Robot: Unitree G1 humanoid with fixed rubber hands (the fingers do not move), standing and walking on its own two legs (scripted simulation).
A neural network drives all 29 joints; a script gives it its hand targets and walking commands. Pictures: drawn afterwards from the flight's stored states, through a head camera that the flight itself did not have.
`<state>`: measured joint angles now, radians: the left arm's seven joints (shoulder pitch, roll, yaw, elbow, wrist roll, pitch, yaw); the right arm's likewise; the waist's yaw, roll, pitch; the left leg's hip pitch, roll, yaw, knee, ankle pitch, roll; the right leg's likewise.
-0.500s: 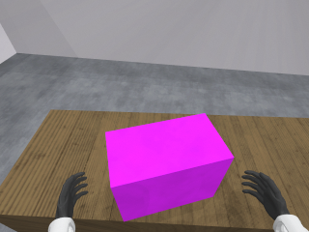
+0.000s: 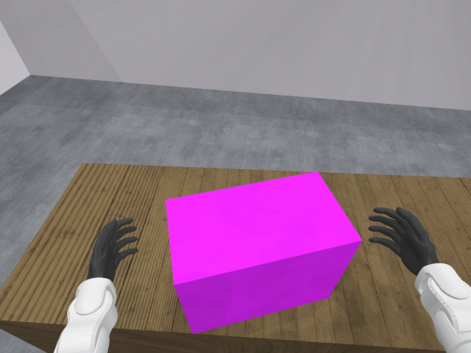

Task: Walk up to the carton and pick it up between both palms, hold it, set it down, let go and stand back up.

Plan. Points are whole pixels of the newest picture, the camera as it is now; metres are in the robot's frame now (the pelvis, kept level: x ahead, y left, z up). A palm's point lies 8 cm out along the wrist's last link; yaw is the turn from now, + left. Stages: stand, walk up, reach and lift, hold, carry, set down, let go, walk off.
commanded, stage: reach and lift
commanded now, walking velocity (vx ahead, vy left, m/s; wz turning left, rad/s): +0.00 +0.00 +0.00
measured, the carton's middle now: (254, 253) +0.35 +0.01 -0.06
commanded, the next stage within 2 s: none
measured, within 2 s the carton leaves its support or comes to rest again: neither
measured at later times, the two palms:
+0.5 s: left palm (98, 226) +0.30 +0.27 +0.09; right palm (410, 203) +0.38 -0.24 +0.10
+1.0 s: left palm (106, 229) +0.32 +0.28 +0.05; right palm (379, 198) +0.42 -0.21 +0.07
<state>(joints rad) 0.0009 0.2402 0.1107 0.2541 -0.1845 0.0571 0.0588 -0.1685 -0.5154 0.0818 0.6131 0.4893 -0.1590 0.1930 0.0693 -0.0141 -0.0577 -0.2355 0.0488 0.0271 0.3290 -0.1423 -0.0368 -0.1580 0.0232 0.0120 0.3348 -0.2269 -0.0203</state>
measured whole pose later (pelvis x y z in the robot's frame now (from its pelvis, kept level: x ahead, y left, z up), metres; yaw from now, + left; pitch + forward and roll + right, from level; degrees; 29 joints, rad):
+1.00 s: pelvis +0.00 +0.00 +0.00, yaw +1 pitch +10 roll -1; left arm -0.41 0.27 0.14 0.54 -0.16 0.11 0.02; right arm -0.61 -0.50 0.09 0.93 0.45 -0.09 0.14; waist 0.12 0.00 -0.07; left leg -0.41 0.05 0.00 0.38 -0.14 -0.04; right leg -0.31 0.04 -0.01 0.36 -0.22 -0.02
